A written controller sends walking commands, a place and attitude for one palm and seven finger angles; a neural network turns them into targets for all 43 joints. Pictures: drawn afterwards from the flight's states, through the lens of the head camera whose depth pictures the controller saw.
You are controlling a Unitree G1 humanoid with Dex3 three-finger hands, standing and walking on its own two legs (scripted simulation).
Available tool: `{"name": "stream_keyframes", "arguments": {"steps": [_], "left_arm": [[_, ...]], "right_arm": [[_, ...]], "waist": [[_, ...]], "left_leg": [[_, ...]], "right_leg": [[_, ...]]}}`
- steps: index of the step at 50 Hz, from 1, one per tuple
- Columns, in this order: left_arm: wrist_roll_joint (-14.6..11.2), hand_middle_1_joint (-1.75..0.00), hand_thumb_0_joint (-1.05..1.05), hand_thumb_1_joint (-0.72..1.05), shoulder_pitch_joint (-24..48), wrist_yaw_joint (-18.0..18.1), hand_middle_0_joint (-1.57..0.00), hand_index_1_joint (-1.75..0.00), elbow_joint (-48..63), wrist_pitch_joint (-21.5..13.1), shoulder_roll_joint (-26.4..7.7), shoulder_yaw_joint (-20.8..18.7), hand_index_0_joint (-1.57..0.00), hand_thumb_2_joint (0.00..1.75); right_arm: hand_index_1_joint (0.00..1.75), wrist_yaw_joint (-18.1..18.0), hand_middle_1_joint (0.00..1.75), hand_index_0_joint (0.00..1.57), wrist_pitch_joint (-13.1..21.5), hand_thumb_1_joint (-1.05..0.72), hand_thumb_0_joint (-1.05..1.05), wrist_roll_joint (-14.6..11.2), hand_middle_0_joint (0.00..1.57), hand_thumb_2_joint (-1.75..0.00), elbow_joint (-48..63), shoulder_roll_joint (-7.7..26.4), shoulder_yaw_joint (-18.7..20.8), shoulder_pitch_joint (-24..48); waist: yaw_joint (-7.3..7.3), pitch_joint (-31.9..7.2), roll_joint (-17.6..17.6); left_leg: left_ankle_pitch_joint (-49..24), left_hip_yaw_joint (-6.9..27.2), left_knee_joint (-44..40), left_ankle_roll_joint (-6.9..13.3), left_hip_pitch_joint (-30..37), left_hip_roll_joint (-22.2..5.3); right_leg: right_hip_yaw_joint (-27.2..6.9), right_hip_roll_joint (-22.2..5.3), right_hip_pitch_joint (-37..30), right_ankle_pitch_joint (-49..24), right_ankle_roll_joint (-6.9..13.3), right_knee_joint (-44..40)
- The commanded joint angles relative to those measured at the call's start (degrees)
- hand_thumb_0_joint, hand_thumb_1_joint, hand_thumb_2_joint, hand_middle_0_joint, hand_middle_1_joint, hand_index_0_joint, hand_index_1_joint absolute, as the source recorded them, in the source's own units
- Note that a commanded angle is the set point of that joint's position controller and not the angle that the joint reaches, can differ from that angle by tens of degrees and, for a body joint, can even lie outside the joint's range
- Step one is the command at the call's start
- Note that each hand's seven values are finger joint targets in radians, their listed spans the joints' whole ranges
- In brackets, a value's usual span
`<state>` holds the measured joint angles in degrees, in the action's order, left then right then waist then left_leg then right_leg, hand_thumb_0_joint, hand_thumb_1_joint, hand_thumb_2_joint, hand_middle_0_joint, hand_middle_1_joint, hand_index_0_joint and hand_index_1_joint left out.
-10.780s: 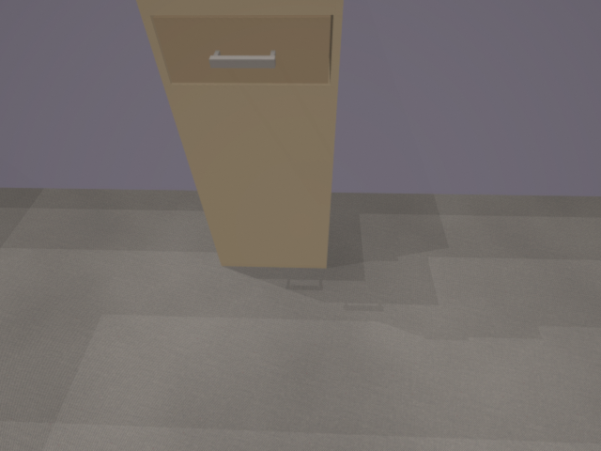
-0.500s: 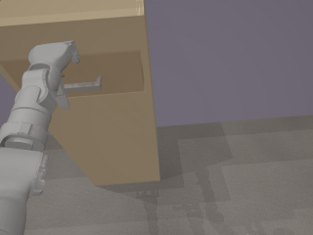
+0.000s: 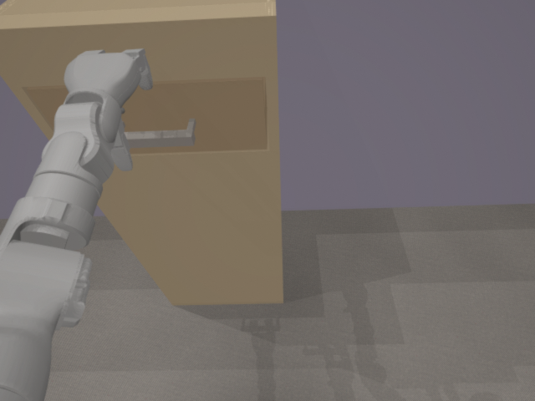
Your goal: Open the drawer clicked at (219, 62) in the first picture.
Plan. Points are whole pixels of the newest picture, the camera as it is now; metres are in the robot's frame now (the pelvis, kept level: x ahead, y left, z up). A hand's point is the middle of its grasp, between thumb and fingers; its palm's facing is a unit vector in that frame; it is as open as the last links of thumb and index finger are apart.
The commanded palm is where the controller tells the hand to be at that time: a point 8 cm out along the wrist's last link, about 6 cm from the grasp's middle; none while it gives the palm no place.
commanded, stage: move the hooked fingers above the handle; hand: left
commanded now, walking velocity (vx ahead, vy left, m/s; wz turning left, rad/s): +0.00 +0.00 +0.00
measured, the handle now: (153, 132) +0.53 +0.21 +0.12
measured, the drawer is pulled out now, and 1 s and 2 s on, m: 0.00 0.00 0.00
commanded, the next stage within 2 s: lower the fingers behind the handle in 0.88 s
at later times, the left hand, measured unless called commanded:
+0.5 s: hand (114, 124) +0.47 +0.23 +0.18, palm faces -0.03 +0.02 -1.00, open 13.6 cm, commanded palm +0.45 +0.22 +0.23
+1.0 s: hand (134, 111) +0.48 +0.20 +0.19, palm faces +0.02 -0.01 -1.00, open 13.4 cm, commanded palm +0.45 +0.23 +0.23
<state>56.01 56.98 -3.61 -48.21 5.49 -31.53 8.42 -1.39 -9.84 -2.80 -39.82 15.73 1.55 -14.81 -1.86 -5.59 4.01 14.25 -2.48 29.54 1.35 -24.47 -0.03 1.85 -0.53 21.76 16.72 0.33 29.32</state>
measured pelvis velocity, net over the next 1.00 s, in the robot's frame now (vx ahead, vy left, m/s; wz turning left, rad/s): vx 0.00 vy -0.01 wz -0.02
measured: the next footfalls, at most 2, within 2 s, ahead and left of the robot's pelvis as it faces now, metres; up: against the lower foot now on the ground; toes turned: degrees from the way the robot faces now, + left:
none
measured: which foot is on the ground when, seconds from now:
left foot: down 0.00-1.00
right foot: down 0.00-1.00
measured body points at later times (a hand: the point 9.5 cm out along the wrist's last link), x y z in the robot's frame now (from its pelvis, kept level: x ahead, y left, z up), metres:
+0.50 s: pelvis +0.00 -0.01 +0.00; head +0.03 -0.04 +0.45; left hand +0.46 +0.23 +0.24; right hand +0.08 -0.27 -0.14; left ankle +0.00 +0.11 -0.73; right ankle -0.03 -0.12 -0.73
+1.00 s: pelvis +0.00 -0.01 +0.00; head +0.03 -0.04 +0.45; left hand +0.48 +0.20 +0.25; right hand +0.08 -0.27 -0.14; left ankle +0.00 +0.11 -0.73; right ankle -0.03 -0.12 -0.73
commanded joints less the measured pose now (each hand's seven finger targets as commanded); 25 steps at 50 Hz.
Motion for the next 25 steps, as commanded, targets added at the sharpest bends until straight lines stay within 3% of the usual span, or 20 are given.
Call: {"name": "stream_keyframes", "arguments": {"steps": [1,2,4,7,9,10,12,14,16,18,20,21,22,23,24,25], "left_arm": [[-1.74,-1.20,0.00,-0.50,18.70,-4.37,-0.30,-1.20,8.08,-0.95,-5.62,0.27,-0.30,0.30],[-2.07,-1.20,0.00,-0.50,18.90,-4.89,-0.30,-1.20,8.02,-2.16,-7.91,-1.58,-0.30,0.30],[-2.48,-1.20,0.00,-0.50,20.92,-4.96,-0.30,-1.20,10.74,-5.40,-11.78,-4.91,-0.30,0.30],[-1.67,-1.20,0.00,-0.50,26.86,-1.21,-0.30,-1.20,18.90,-11.08,-18.68,-10.81,-0.30,0.30],[-0.64,-1.20,0.00,-0.50,28.41,2.71,-0.30,-1.20,21.75,-13.06,-23.51,-15.83,-0.30,0.30],[-0.04,-1.20,0.00,-0.50,28.89,4.82,-0.30,-1.20,22.48,-13.36,-25.21,-17.62,-0.30,0.30],[0.40,-1.20,0.00,-0.50,28.63,8.41,-0.30,-1.20,21.18,-12.12,-26.93,-19.59,-0.30,0.30],[0.53,-1.20,0.00,-0.50,26.03,10.38,-0.30,-1.20,17.25,-8.82,-24.59,-18.15,-0.30,0.30],[0.70,-1.20,0.00,-0.50,23.93,9.66,-0.30,-1.20,11.01,-4.39,-20.92,-14.29,-0.30,0.30],[0.41,-1.20,0.00,-0.50,20.43,6.73,-0.30,-1.20,6.84,0.23,-14.83,-7.93,-0.30,0.30],[-0.43,-1.20,0.00,-0.50,18.64,1.95,-0.30,-1.20,7.27,2.91,-6.58,0.12,-0.30,0.30],[-1.28,-1.20,0.00,-0.50,17.68,-0.35,-0.30,-1.20,8.77,2.81,-5.58,0.96,-0.30,0.30],[-1.55,-1.20,0.00,-0.50,18.29,-2.08,-0.30,-1.20,10.12,2.52,-8.68,-0.70,-0.30,0.30],[-1.65,-1.20,0.00,-0.50,19.12,-3.89,-0.30,-1.20,11.39,1.66,-9.00,-0.40,-0.30,0.30],[-2.35,-1.20,0.00,-0.50,19.51,-5.60,-0.30,-1.20,13.88,0.25,-6.80,1.25,-0.30,0.30],[-2.91,-1.20,0.00,-0.50,20.92,-6.69,-0.30,-1.20,17.04,-1.78,-6.79,1.25,-0.30,0.30]], "right_arm": [[0.30,-1.53,0.30,0.20,1.26,-0.90,0.00,-0.52,0.20,-0.90,7.38,8.43,2.19,0.19],[0.30,-1.84,0.30,0.20,1.17,-0.90,0.00,-0.70,0.20,-0.90,7.37,8.53,1.97,0.60],[0.30,-2.51,0.30,0.20,1.40,-0.90,0.00,-0.64,0.20,-0.90,8.09,8.14,1.67,0.76],[0.30,-2.85,0.30,0.20,2.13,-0.90,0.00,0.06,0.20,-0.90,8.61,7.19,1.84,0.04],[0.30,-2.81,0.30,0.20,2.75,-0.90,0.00,0.69,0.20,-0.90,8.30,6.63,2.18,-0.91],[0.30,-2.69,0.30,0.20,2.97,-0.90,0.00,0.88,0.20,-0.90,8.18,6.27,2.30,-0.99],[0.30,-2.22,0.30,0.20,3.44,-0.90,0.00,1.05,0.20,-0.90,7.45,6.01,2.29,-0.98],[0.30,-1.75,0.30,0.20,3.58,-0.90,0.00,0.85,0.20,-0.90,6.35,6.14,2.47,-0.35],[0.30,-1.23,0.30,0.20,3.24,-0.90,0.00,0.48,0.20,-0.90,5.37,7.05,2.63,-0.40],[0.30,-0.93,0.30,0.20,2.65,-0.90,0.00,-0.11,0.20,-0.90,5.24,8.17,2.73,-0.30],[0.30,-0.80,0.30,0.20,2.18,-0.90,0.00,-0.77,0.20,-0.90,5.93,8.53,2.89,-0.06],[0.30,-1.08,0.30,0.20,2.04,-0.90,0.00,-1.00,0.20,-0.90,6.48,8.67,2.89,-0.02],[0.30,-1.43,0.30,0.20,1.69,-0.90,0.00,-0.94,0.20,-0.90,6.55,9.19,2.69,0.49],[0.30,-1.84,0.30,0.20,1.51,-0.90,0.00,-0.95,0.20,-0.90,6.90,9.15,2.50,0.93],[0.30,-2.15,0.30,0.20,1.67,-0.90,0.00,-0.91,0.20,-0.90,7.53,8.62,2.30,1.53],[0.30,-2.48,0.30,0.20,1.89,-0.90,0.00,-0.84,0.20,-0.90,7.71,8.38,2.27,1.68]], "waist": [[-2.39,-14.80,-9.40],[-2.29,-12.60,-9.92],[-1.24,-13.21,-9.18],[0.36,-18.84,-2.21],[1.41,-23.29,0.48],[1.94,-25.05,2.57],[2.32,-27.06,1.81],[2.04,-26.24,0.73],[0.95,-25.11,-1.70],[-0.44,-21.19,-3.27],[-2.36,-17.47,-5.41],[-2.76,-17.15,-7.80],[-2.79,-17.14,-7.84],[-2.99,-16.44,-8.13],[-3.04,-16.29,-8.12],[-3.37,-16.43,-7.16]], "left_leg": [[-17.78,1.01,-0.71,1.88,13.68,0.66],[-15.80,1.09,-1.05,1.85,12.71,0.61],[-14.49,1.07,-1.23,2.01,11.80,1.03],[-17.74,1.50,-0.43,1.83,13.34,1.16],[-22.07,1.69,0.60,1.50,14.52,1.02],[-24.11,1.65,0.93,1.14,15.10,0.98],[-26.21,1.48,1.19,0.84,14.20,0.94],[-26.27,0.50,1.09,0.70,13.46,0.92],[-25.10,-0.38,0.67,0.65,12.43,0.74],[-22.26,-0.57,0.05,0.91,12.51,0.34],[-20.38,-0.32,-0.03,1.46,13.80,0.30],[-20.39,-0.34,-0.13,1.82,14.35,0.43],[-18.77,-0.14,-0.38,2.02,14.47,0.70],[-17.88,0.34,-0.50,2.18,14.20,1.25],[-17.66,0.54,-0.45,2.42,14.40,1.65],[-17.10,0.72,-0.54,2.53,15.16,1.77]], "right_leg": [[-0.25,1.71,-4.16,-18.03,0.99,-3.26],[-0.43,1.69,-3.44,-16.82,0.84,-3.34],[-1.11,1.47,-4.85,-16.39,0.88,-3.13],[-1.61,1.70,-6.31,-17.26,1.53,-1.49],[-1.49,2.01,-7.57,-19.49,1.78,-0.16],[-1.37,2.14,-8.16,-20.53,1.94,0.36],[-1.24,2.26,-10.35,-23.03,1.85,0.55],[-1.08,2.28,-10.81,-24.35,1.58,0.26],[-0.92,2.26,-10.82,-24.33,1.29,-0.52],[-0.52,2.18,-7.74,-22.45,0.84,-1.22],[-0.41,2.11,-5.07,-21.22,0.54,-2.73],[-0.66,1.96,-5.93,-21.73,0.55,-3.63],[-1.04,1.82,-6.26,-21.50,0.36,-3.65],[-1.10,1.80,-6.19,-21.42,0.44,-3.62],[-1.27,1.61,-6.46,-21.69,0.44,-3.58],[-1.48,1.49,-6.25,-20.99,0.47,-3.75]]}}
